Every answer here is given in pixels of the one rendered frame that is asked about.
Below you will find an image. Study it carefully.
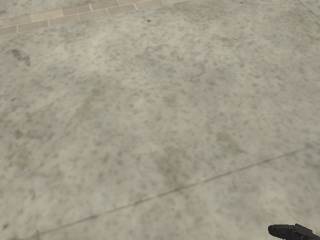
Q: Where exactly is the right robot hand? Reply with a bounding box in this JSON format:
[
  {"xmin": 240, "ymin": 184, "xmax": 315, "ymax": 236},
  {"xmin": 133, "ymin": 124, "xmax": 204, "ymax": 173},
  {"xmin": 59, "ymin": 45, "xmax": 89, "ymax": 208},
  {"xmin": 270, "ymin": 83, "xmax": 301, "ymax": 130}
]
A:
[{"xmin": 268, "ymin": 223, "xmax": 320, "ymax": 240}]

